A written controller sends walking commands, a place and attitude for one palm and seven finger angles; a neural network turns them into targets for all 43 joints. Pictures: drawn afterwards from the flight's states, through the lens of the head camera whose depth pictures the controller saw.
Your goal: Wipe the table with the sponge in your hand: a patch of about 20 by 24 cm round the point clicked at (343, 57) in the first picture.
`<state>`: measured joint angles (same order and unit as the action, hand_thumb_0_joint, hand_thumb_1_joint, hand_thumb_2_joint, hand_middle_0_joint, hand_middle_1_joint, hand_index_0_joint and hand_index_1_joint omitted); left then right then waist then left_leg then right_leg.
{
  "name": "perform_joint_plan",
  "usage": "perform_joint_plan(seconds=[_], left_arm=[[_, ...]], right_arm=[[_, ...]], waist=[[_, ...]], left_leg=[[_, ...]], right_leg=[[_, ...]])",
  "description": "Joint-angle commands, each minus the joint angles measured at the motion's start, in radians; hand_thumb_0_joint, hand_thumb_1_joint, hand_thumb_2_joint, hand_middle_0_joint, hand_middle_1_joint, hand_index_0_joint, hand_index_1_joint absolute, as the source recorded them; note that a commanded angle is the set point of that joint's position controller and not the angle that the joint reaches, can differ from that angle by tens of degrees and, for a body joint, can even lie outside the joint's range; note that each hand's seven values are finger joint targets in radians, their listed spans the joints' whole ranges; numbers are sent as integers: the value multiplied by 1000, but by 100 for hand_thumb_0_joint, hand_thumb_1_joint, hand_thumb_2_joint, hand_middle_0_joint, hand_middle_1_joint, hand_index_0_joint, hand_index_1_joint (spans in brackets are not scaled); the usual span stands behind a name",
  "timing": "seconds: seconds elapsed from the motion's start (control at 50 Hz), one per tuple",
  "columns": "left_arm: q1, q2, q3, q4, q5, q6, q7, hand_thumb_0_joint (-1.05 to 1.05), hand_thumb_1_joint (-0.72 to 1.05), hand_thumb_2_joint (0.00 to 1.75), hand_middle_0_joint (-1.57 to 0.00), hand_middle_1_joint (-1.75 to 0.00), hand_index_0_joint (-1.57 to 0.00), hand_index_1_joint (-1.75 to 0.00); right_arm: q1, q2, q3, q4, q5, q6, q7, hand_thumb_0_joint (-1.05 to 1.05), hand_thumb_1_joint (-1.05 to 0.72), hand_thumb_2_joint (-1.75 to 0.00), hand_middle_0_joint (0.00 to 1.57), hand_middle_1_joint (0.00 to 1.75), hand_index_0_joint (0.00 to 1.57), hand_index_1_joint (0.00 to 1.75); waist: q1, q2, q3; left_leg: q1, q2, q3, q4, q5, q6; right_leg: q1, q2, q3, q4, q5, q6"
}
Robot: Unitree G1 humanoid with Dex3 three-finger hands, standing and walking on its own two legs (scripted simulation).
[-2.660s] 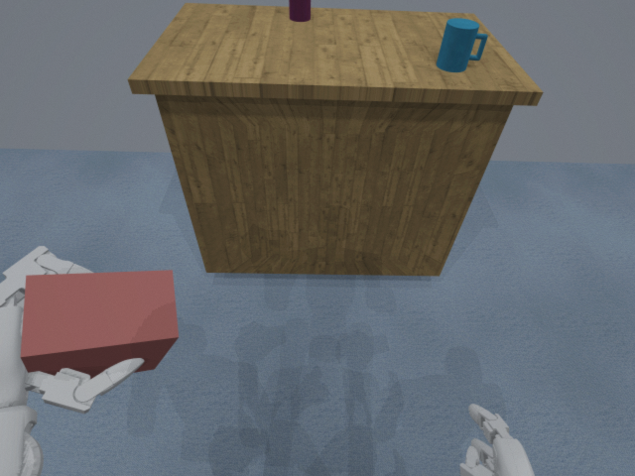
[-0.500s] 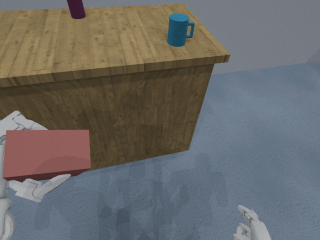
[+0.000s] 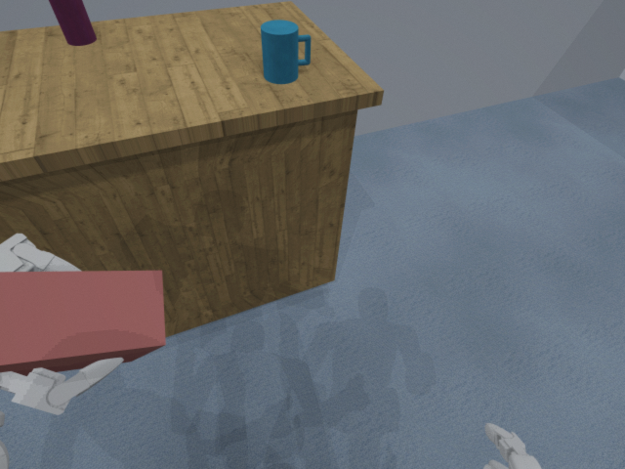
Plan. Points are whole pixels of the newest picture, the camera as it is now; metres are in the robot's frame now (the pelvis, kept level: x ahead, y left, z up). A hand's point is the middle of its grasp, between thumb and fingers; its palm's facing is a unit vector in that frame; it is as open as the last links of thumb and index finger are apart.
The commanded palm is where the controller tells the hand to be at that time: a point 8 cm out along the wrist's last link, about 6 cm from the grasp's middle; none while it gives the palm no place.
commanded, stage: take the last steps up to it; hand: left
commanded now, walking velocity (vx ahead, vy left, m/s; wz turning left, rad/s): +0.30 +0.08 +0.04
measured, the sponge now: (101, 324) +0.22 +0.20 +0.16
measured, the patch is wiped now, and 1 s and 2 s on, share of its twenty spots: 0.00 0.00 0.00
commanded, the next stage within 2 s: come to a stop and stand still in 1.38 s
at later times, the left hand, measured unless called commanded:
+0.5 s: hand (133, 255) +0.29 +0.20 +0.17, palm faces +0.42 -0.79 -0.46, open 10.0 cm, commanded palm +0.23 +0.24 +0.18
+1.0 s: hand (149, 169) +0.43 +0.22 +0.17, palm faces +0.42 -0.82 -0.40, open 10.0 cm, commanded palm +0.36 +0.26 +0.18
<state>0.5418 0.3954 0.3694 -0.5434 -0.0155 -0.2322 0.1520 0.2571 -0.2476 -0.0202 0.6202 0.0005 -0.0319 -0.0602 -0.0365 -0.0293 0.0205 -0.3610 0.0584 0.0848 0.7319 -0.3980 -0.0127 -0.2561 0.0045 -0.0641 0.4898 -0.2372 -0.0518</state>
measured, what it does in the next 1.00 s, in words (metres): walks ahead: left foot, then right foot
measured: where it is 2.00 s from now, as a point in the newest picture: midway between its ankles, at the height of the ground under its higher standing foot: (319, 438)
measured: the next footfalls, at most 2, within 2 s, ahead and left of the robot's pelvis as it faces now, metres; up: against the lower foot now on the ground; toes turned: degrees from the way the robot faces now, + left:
left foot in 0.06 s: +0.07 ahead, +0.13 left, +0.00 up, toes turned +7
right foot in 0.40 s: +0.13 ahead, -0.12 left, +0.00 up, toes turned -9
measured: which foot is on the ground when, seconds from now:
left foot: up 0.00-0.04, down 0.06-0.42, up 0.44-0.86, down 0.88-1.00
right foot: down 0.00-0.08, up 0.10-0.38, down 0.40-0.88, up 0.90-1.00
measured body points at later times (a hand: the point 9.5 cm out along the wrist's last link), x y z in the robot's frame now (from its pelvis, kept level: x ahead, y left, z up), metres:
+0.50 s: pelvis +0.07 -0.04 -0.01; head +0.09 -0.07 +0.44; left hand +0.26 +0.24 +0.19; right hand +0.23 -0.24 -0.13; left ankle +0.02 +0.10 -0.68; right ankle +0.09 -0.11 -0.74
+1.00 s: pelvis +0.20 -0.02 -0.01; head +0.21 -0.02 +0.44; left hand +0.40 +0.26 +0.19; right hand +0.37 -0.25 -0.10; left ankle +0.22 +0.09 -0.74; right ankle +0.13 -0.12 -0.67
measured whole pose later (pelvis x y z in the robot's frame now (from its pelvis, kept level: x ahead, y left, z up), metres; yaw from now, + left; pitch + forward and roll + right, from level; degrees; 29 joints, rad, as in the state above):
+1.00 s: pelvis +0.20 -0.02 -0.01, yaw +0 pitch -1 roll +2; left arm 0.40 0.38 0.37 -0.44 -0.02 -0.22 0.17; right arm 0.18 -0.16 -0.01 0.60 0.01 -0.07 -0.05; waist -0.02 -0.05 0.04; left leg -0.28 0.03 0.18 0.58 -0.27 0.03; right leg -0.39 -0.07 -0.05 1.13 -0.54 0.01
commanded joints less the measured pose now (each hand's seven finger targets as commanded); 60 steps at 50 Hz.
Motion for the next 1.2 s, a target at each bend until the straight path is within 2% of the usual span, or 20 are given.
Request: perform_joint_plan(seconds=[0.0, 0.02, 0.06, 0.08, 0.14, 0.28, 0.36, 0.38, 0.4, 0.42, 0.48, 0.56, 0.74, 0.82, 0.84, 0.88, 0.92, 1.02, 1.12, 1.18], left_arm=[[-103, 118, 91, -151, -12, -44, 37, 0, 10, 130, -120, -160, -120, -160], [-126, 103, 70, -151, -12, -46, 32, 0, 10, 130, -120, -160, -120, -160], [-169, 96, 51, -179, -7, -59, 35, 0, 10, 130, -120, -160, -120, -160], [-182, 114, 55, -146, 7, -62, 35, 0, 10, 130, -120, -160, -120, -160], [-249, 127, 48, -118, 23, -57, 21, 0, 10, 130, -120, -160, -120, -160], [-167, 115, 62, -149, 8, -47, 19, 0, 10, 130, -120, -160, -120, -160], [-179, 113, 73, -59, 10, -34, 23, 0, 10, 130, -120, -160, -120, -160], [-189, 125, 80, -46, 15, -33, 25, 0, 10, 130, -120, -160, -120, -160], [-195, 163, 100, -45, 15, -30, 27, 0, 10, 130, -120, -160, -120, -160], [-211, 163, 108, -41, 3, -27, 25, 0, 10, 130, -120, -160, -120, -160], [-136, 166, 132, -66, -2, -59, 8, 0, 10, 130, -120, -160, -120, -160], [-118, 159, 136, -137, 2, -91, 15, 0, 10, 130, -120, -160, -120, -160], [-38, 146, 142, -164, -10, -68, 43, 0, 10, 130, -120, -160, -120, -160], [-111, 131, 107, -154, -9, -62, 45, 0, 10, 130, -120, -160, -120, -160], [-139, 130, 95, -174, -13, -69, 43, 0, 10, 130, -120, -160, -120, -160], [-168, 142, 89, -175, -11, -78, 41, 0, 10, 130, -120, -160, -120, -160], [-197, 191, 111, -132, -12, -61, 26, 0, 10, 130, -120, -160, -120, -160], [-147, 164, 122, -272, -7, -65, 21, 0, 10, 130, -120, -160, -120, -160], [-120, 127, 115, -169, -11, -62, 25, 0, 10, 130, -120, -160, -120, -160], [-158, 115, 102, -65, -1, -51, 26, 0, 10, 130, -120, -160, -120, -160]], right_arm=[[-90, -55, -24, -161, -5, -71, -17, 0, -90, -90, 20, 30, 20, 30], [-82, -63, -31, -167, -1, -78, -25, 0, -90, -90, 20, 30, 20, 30], [-87, -103, -38, -171, 2, -85, -24, 0, -90, -90, 20, 30, 20, 30], [-95, -80, -29, -166, 5, -96, -21, 0, -90, -90, 20, 30, 20, 30], [-105, -78, -34, -130, 2, -124, -14, 0, -90, -90, 20, 30, 20, 30], [-95, -66, -24, -119, -6, -148, -12, 0, -90, -90, 20, 30, 20, 30], [-117, -60, -20, -115, -4, -125, -13, 0, -90, -90, 20, 30, 20, 30], [-108, -45, -23, -112, -1, -116, -11, 0, -90, -90, 20, 30, 20, 30], [-123, -21, -18, -127, 3, -107, -7, 0, -90, -90, 20, 30, 20, 30], [-158, -42, -22, -138, 3, -108, 1, 0, -90, -90, 20, 30, 20, 30], [-155, -36, -15, -111, -1, -87, 6, 0, -90, -90, 20, 30, 20, 30], [-163, -37, -18, -125, -3, -61, 10, 0, -90, -90, 20, 30, 20, 30], [-122, -34, -43, -187, 2, -76, 8, 0, -90, -90, 20, 30, 20, 30], [-86, -58, -56, -180, 2, -72, -5, 0, -90, -90, 20, 30, 20, 30], [-80, -68, -59, -182, 7, -71, -7, 0, -90, -90, 20, 30, 20, 30], [-90, -69, -49, -198, 11, -80, 5, 0, -90, -90, 20, 30, 20, 30], [-122, -64, -38, -171, 6, -87, 3, 0, -90, -90, 20, 30, 20, 30], [-127, -62, -40, -147, 14, -121, 9, 0, -90, -90, 20, 30, 20, 30], [-106, -55, -30, -127, 7, -145, 2, 0, -90, -90, 20, 30, 20, 30], [-98, -53, -34, -110, 10, -132, -8, 0, -90, -90, 20, 30, 20, 30]], waist=[[23, 1, -125], [16, 41, -111], [22, 340, -73], [15, 306, -33], [18, 216, 51], [31, 254, -28], [40, 158, -72], [43, 0, -100], [44, -268, -114], [61, -258, -104], [43, -54, -48], [28, -65, -111], [66, -125, -132], [21, -31, -162], [4, 72, -193], [23, 285, -189], [26, 198, -83], [49, 266, -60], [42, 236, -92], [43, 73, -115]], left_leg=[[182, -24, 48, -266, 92, 19], [267, -3, 25, -326, 75, 31], [375, 277, -398, -479, -31, 168], [298, 347, -503, -546, -68, 231], [139, 312, -408, -557, -185, 244], [155, 221, -145, -477, 133, 180], [36, 158, -45, -247, 22, 107], [-60, 99, 11, -28, 6, 84], [-272, -25, 65, 260, -117, 34], [-356, -29, -43, 449, -148, 18], [-336, 38, -119, 522, 13, -10], [-284, 46, -55, 330, 99, -19], [-107, -3, 85, -103, 127, 11], [214, -41, 125, -309, 268, 34], [376, 31, 23, -329, 322, 78], [485, 347, -459, -378, 547, 270], [309, 367, -465, -442, 300, 297], [112, 213, -124, -478, 185, 202], [107, 192, -41, -399, 201, 154], [45, 122, 9, -130, 103, 91]], right_leg=[[5, -208, 216, -148, -231, -75], [-58, -165, 182, -68, -241, -44], [-305, 3, 9, 307, -343, 39], [-348, -1, 19, 498, -336, 42], [-349, -79, 59, 593, -212, 58], [-142, -45, -74, 252, -166, 82], [139, -26, -96, -31, -78, 66], [231, -129, 68, -103, -114, 13], [325, -356, 475, -209, -95, -96], [314, -457, 615, -244, -48, -149], [207, -379, 400, -211, 104, -135], [252, -324, 135, -159, 453, -95], [307, -320, 110, -100, 520, -90], [160, -249, 28, 123, 480, -21], [24, -193, -9, 300, 372, 16], [-309, -31, 6, 676, -410, 54], [-370, -102, 77, 750, -354, 61], [-220, -120, -17, 543, -139, 80], [-34, -57, -120, 208, -104, 96], [144, -79, -67, -45, -12, 68]])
